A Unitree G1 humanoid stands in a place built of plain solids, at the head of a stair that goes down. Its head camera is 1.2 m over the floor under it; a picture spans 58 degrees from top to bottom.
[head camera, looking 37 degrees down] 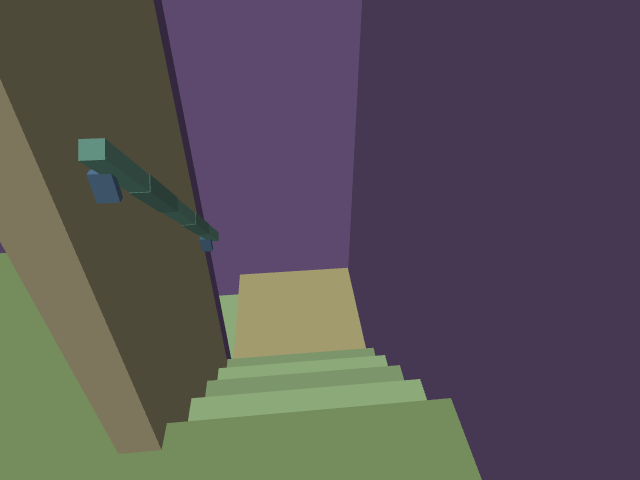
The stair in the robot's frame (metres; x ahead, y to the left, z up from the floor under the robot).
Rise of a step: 0.21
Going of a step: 0.22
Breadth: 0.86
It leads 6 degrees to the left of straight ahead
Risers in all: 5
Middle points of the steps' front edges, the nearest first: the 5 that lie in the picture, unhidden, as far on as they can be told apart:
0.74 0.01 0.00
0.96 0.04 -0.21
1.18 0.07 -0.42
1.40 0.09 -0.64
1.62 0.11 -0.85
